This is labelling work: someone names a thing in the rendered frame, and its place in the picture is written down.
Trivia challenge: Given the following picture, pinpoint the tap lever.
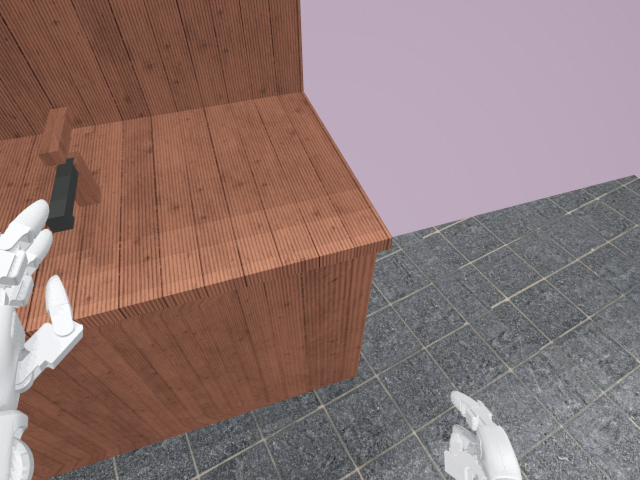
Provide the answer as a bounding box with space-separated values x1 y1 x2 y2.
46 157 79 233

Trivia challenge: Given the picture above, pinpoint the counter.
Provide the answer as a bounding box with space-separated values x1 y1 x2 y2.
0 0 393 480

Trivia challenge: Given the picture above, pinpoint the robot left hand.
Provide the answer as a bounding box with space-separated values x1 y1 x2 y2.
0 199 83 411

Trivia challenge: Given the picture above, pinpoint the left robot forearm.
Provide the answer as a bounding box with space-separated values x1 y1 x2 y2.
0 410 34 480

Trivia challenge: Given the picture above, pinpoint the robot right hand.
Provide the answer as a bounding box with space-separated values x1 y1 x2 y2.
444 391 522 480

